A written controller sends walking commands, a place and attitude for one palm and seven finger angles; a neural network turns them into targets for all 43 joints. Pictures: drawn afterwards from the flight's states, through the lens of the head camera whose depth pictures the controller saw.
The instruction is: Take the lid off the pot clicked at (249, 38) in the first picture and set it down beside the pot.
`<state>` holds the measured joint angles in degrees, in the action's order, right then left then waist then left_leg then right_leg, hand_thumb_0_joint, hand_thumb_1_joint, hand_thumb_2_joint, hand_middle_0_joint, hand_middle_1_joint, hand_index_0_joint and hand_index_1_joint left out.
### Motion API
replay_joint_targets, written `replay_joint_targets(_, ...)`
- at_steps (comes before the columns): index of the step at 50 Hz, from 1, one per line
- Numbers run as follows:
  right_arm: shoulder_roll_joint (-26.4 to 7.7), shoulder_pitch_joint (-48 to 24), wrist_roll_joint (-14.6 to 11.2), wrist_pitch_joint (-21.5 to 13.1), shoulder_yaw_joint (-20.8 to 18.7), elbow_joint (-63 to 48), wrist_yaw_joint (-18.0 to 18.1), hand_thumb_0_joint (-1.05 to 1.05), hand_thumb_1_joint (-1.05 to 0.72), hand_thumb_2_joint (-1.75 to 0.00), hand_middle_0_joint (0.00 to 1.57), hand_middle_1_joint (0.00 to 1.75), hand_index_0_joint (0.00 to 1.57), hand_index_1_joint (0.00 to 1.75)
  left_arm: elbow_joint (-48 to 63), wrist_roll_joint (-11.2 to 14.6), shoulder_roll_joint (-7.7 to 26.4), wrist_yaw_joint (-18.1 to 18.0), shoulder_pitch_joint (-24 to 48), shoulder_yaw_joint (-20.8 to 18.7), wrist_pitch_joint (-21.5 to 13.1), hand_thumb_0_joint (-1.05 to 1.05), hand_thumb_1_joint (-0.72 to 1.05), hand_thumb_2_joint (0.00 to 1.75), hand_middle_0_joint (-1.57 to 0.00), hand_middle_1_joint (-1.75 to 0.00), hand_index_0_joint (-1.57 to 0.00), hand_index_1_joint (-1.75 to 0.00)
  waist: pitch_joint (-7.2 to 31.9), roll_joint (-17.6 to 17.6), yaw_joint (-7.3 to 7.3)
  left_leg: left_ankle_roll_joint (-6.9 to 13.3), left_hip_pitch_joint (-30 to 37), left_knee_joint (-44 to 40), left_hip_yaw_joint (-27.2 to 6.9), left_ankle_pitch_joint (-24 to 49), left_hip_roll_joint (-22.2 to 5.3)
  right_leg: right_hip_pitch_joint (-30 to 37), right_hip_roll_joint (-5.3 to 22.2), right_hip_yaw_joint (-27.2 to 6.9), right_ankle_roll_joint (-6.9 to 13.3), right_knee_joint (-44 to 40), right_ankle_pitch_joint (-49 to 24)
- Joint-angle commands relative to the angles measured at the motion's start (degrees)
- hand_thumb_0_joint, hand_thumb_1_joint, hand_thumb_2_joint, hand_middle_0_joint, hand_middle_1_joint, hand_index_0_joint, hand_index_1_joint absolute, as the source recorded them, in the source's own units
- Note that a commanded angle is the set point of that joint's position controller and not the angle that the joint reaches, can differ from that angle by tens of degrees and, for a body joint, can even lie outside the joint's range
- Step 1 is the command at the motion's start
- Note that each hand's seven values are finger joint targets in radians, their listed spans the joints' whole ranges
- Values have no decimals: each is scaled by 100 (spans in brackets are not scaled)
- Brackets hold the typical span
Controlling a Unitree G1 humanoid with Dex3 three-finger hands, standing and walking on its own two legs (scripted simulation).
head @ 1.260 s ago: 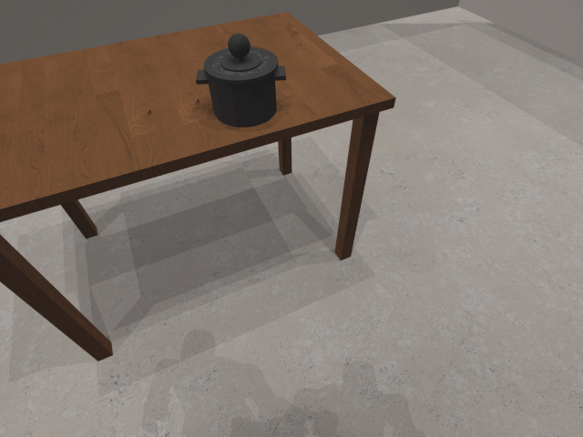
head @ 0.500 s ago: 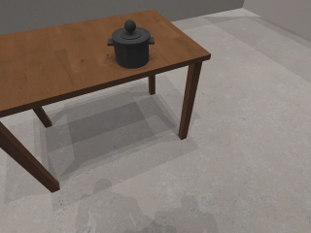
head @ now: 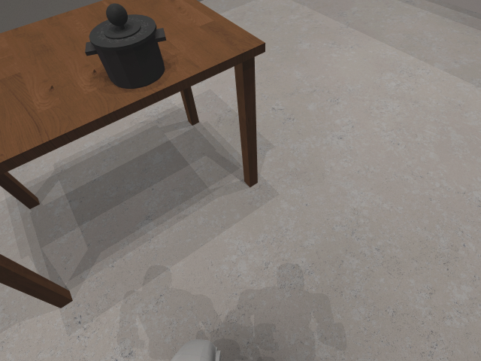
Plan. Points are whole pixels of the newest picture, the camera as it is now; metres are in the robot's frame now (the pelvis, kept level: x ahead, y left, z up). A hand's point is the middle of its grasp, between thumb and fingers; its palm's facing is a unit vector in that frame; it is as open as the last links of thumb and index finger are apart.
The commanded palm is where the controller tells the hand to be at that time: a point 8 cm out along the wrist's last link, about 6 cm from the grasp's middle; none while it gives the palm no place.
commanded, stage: walk to a spot facing it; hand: left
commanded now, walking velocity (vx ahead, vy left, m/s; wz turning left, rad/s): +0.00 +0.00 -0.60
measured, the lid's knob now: (117, 15) +0.83 +0.38 +0.15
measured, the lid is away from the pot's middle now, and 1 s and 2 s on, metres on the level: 0.00 0.00 0.00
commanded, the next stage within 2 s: turn to face it in 1.20 s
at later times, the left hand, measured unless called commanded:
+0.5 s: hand (139, 344) +0.15 +0.22 -0.15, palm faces -0.23 -0.94 -0.25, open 7.4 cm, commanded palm none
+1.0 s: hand (286, 249) +0.37 -0.06 -0.16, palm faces -0.64 -0.75 -0.19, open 7.4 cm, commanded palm none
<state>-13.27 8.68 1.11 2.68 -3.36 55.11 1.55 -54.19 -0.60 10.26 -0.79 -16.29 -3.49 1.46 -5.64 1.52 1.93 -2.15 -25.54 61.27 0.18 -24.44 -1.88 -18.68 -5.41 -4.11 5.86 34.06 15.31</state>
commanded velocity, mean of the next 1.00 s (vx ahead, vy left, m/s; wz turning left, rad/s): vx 0.27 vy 0.00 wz -0.51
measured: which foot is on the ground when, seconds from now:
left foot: up 0.00-0.34, down 0.36-0.78, up 0.80-1.00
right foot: down 0.00-0.36, up 0.38-0.76, down 0.78-1.00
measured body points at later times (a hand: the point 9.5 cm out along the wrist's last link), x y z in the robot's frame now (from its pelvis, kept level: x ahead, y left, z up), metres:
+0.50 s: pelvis +0.03 +0.02 +0.01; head +0.06 +0.03 +0.46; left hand +0.17 +0.27 -0.13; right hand +0.02 -0.25 -0.12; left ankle +0.00 +0.16 -0.73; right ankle +0.01 -0.09 -0.65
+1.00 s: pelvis +0.16 -0.13 +0.00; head +0.20 -0.15 +0.44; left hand +0.40 -0.02 -0.15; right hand +0.02 -0.33 -0.15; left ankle +0.28 -0.02 -0.68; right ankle +0.16 -0.22 -0.73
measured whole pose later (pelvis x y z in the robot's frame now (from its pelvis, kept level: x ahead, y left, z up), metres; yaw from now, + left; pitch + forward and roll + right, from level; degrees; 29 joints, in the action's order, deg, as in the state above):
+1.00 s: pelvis +0.16 -0.13 +0.00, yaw -36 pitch +0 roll +0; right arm -11.3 17.0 1.7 -1.3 -1.8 54.2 0.2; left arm -52.3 -1.3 11.9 1.0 -7.4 -2.0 -0.5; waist -5.0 -0.4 -4.0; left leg -1.9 -31.0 57.9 4.3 -20.0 -8.7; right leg -20.6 -3.6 2.6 4.7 33.1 13.2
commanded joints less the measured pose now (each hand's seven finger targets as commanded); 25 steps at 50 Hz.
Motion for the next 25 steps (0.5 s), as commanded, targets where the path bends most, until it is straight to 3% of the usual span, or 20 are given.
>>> replay_joint_targets(1,-420,-196,-19,-122,-124,-652,9,0,-90,-90,20,30,20,30,430,-25,1246,-71,-352,-301,-117,0,90,90,-20,-30,-20,-30,882,-596,27,-95,-462,-111,-283,186,-16,1166,1530,-2266,445,-1385,-2050)
replay_joint_targets(8,-413,-495,-78,-152,-106,-951,15,0,-90,-90,20,30,20,30,553,-58,1355,-42,-400,-329,-58,0,90,90,-20,-30,-20,-30,969,-858,156,-74,-58,-1245,-332,165,218,1270,1293,-2638,408,-1419,-2077)
replay_joint_targets(11,-489,-478,-70,-195,-97,-1046,-15,0,-90,-90,20,30,20,30,615,-68,1386,2,-367,-330,-47,0,90,90,-20,-30,-20,-30,985,-984,208,0,209,-1729,-333,25,329,1175,1149,-2949,381,-1770,-489)
replay_joint_targets(13,-487,-375,-77,-256,-103,-1110,-50,0,-90,-90,20,30,20,30,715,-84,1437,29,-182,-331,-35,0,90,90,-20,-30,-20,-30,848,-1108,170,95,608,-2287,-307,-147,411,696,1068,-3077,377,-1950,703)
replay_joint_targets(14,-506,-208,-83,-291,-109,-1085,-58,0,-90,-90,20,30,20,30,776,-82,1444,43,-58,-327,-35,0,90,90,-20,-30,-20,-30,816,-1090,78,146,1048,-2771,-259,-63,490,336,938,-3052,299,-1997,1012)
replay_joint_targets(15,-533,169,-87,-322,-122,-1008,-53,0,-90,-90,20,30,20,30,835,-64,1471,57,143,-333,-29,0,90,90,-20,-30,-20,-30,850,-1053,-120,202,1796,-3375,-185,225,534,-193,786,-2881,154,-1943,1403)
replay_joint_targets(16,-653,617,-85,-367,-161,-882,-18,0,-90,-90,20,30,20,30,918,-52,1399,74,345,-320,-34,0,90,90,-20,-30,-20,-30,947,-936,-354,323,2973,-4097,-292,379,352,-1065,498,-2541,-110,-1580,1715)
replay_joint_targets(17,-1030,919,-62,-409,-240,-816,43,0,-90,-90,20,30,20,30,1004,-43,1108,108,294,-265,-58,0,90,90,-20,-30,-20,-30,1045,-19,-485,555,4168,-4775,-1257,-322,-597,-2292,-38,-1864,-360,-607,1914)
replay_joint_targets(18,-1575,1052,8,-435,-334,-901,80,0,-90,-90,20,30,20,30,1205,2,906,197,502,-251,-113,0,90,90,-20,-30,-20,-30,756,1415,-605,1070,4021,-5372,-3002,-1538,-2162,-3168,-328,-689,-603,1197,1789)
replay_joint_targets(19,-1628,783,4,-472,-312,-1015,85,0,-90,-90,20,30,20,30,1419,-69,1114,295,770,-374,-192,0,90,90,-20,-30,-20,-30,283,741,-460,1402,2771,-5463,-2879,-1194,-2534,-2906,328,-65,-756,2176,1408)
replay_joint_targets(20,-1163,689,56,-487,-137,-1007,-11,0,-90,-90,20,30,20,30,1238,-164,1114,336,725,-365,-161,0,90,90,-20,-30,-20,-30,104,573,-364,1288,2182,-5442,-2679,-1372,-2118,-2760,460,-140,-723,2696,895)
replay_joint_targets(21,-911,594,42,-524,-37,-972,-18,0,-90,-90,20,30,20,30,1080,-171,1082,374,560,-353,-138,0,90,90,-20,-30,-20,-30,15,658,-223,1084,2044,-5376,-1944,-868,-1726,-2787,557,-41,-725,3043,455)
replay_joint_targets(22,-771,569,17,-572,23,-978,-11,0,-90,-90,20,30,20,30,1026,-157,1031,410,467,-310,-130,0,90,90,-20,-30,-20,-30,86,759,-163,990,1929,-5290,-1496,-356,-1548,-2732,638,22,-735,3310,196)
replay_joint_targets(23,-723,708,11,-623,46,-908,-5,0,-90,-90,20,30,20,30,1000,-155,931,443,512,-266,-114,0,90,90,-20,-30,-20,-30,59,592,-174,968,1977,-5218,-1119,203,-1410,-2779,685,95,-750,3540,-63)
replay_joint_targets(25,-723,1115,-6,-712,79,-741,8,0,-90,-90,20,30,20,30,1034,-150,775,478,693,-176,-113,0,90,90,-20,-30,-20,-30,70,594,-249,1014,2450,-5006,-633,1391,-1356,-3134,802,279,-787,3611,-164)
